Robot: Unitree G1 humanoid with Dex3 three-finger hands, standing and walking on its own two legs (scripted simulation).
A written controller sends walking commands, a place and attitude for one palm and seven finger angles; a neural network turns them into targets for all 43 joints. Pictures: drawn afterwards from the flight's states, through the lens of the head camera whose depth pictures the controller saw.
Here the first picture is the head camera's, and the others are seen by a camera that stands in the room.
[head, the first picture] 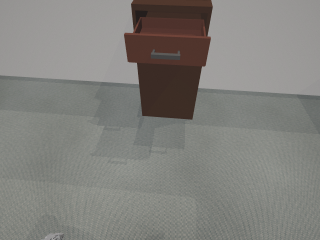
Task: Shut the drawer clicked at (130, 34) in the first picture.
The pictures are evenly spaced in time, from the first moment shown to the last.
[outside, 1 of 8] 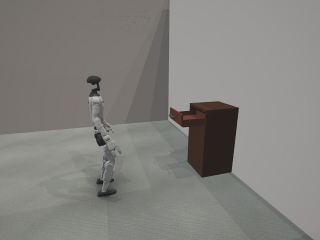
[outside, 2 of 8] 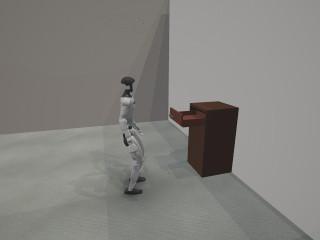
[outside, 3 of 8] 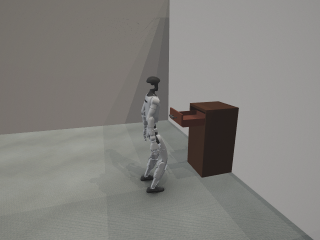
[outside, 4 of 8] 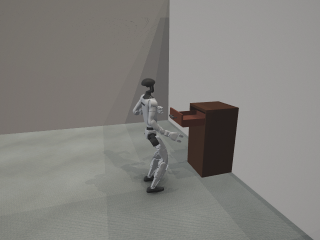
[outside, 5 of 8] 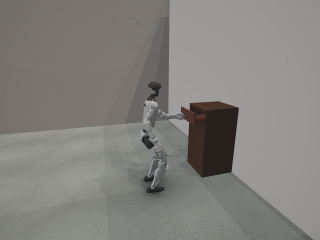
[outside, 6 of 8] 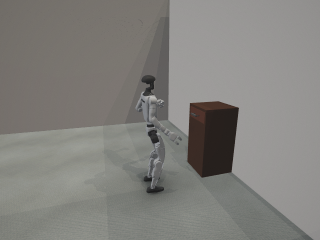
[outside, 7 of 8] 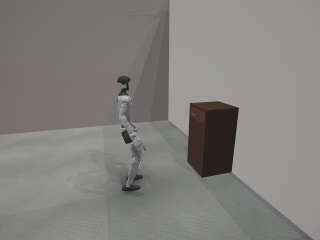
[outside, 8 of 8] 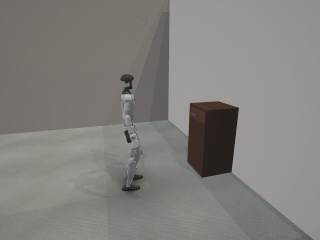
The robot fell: no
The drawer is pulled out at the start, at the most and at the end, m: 0.30 0.30 0.00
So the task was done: yes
